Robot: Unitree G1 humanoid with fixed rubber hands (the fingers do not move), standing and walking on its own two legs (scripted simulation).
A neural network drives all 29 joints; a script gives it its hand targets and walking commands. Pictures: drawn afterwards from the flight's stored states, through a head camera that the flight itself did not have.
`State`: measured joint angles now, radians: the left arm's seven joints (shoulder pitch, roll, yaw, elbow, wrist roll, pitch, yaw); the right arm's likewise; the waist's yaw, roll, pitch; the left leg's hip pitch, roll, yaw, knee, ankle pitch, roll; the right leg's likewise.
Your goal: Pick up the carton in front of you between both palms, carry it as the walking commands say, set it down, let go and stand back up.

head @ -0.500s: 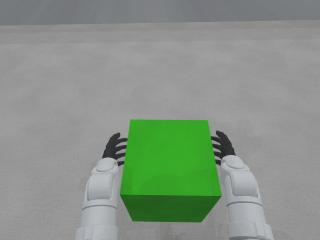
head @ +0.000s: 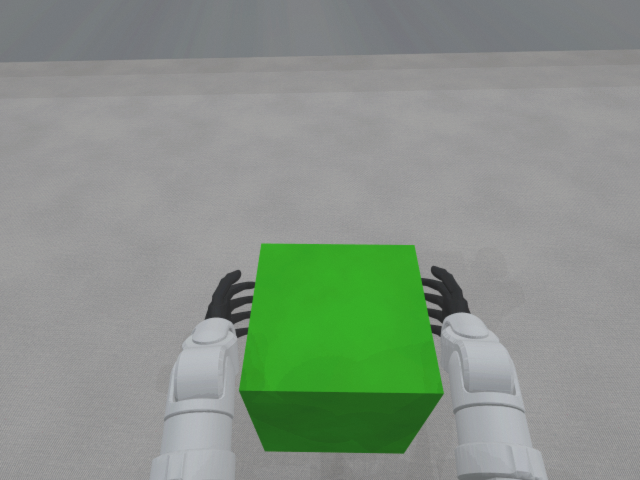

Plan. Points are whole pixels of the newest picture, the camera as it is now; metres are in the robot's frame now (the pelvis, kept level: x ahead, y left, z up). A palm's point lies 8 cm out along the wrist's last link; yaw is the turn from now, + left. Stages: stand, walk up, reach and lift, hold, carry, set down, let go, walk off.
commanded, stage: carry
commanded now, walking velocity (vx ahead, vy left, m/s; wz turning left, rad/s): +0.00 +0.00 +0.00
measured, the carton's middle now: (335, 353) +0.29 +0.00 -0.04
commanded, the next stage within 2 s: hold in 0.28 s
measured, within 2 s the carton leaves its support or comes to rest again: neither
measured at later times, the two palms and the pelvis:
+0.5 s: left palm (208, 349) +0.26 +0.16 +0.05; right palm (450, 336) +0.27 -0.14 +0.04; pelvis -0.02 +0.00 +0.01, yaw +3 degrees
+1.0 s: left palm (218, 362) +0.24 +0.14 +0.06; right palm (469, 341) +0.26 -0.16 +0.05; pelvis -0.04 -0.03 +0.00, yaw +5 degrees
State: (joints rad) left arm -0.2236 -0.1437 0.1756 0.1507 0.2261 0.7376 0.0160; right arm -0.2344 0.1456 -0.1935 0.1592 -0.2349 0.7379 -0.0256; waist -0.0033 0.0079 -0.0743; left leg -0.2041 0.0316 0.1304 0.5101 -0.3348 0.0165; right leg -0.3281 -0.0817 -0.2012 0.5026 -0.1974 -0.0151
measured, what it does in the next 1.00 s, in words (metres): shifts its weight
